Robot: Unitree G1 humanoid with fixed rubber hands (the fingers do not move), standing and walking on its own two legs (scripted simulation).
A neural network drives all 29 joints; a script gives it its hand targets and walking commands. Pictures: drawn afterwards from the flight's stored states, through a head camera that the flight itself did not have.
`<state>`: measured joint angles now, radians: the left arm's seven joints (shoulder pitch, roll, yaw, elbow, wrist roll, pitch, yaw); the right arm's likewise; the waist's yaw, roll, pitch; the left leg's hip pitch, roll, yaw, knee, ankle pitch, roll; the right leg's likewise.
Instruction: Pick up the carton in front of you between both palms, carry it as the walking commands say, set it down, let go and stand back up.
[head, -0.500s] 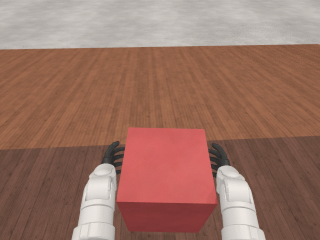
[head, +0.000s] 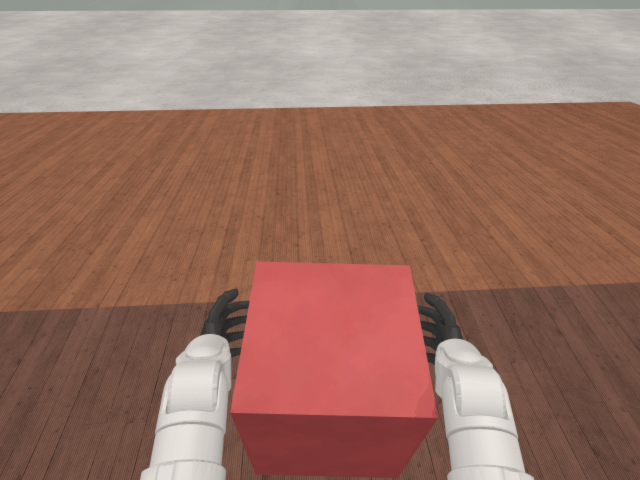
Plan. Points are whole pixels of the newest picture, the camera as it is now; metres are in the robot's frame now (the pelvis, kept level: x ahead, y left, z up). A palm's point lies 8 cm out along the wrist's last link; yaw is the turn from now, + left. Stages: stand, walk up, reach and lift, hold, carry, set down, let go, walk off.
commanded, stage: hold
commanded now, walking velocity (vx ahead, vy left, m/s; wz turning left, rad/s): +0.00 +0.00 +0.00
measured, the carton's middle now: (329, 373) +0.29 +0.00 -0.03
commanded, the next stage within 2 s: carry in 0.76 s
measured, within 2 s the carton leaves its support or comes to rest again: neither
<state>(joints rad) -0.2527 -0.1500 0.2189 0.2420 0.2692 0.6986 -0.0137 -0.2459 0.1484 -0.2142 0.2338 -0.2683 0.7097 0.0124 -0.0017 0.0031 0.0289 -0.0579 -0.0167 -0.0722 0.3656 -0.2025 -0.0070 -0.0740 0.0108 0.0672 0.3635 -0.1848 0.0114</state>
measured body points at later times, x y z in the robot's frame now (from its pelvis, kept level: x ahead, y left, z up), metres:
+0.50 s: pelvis -0.01 +0.00 +0.00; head -0.05 +0.00 +0.45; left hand +0.29 +0.15 +0.04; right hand +0.29 -0.15 +0.04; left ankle +0.01 +0.13 -0.75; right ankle +0.02 -0.13 -0.75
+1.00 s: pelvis +0.04 +0.01 -0.01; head -0.01 +0.02 +0.44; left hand +0.33 +0.18 +0.07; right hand +0.34 -0.13 +0.07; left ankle +0.01 +0.13 -0.75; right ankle +0.02 -0.13 -0.74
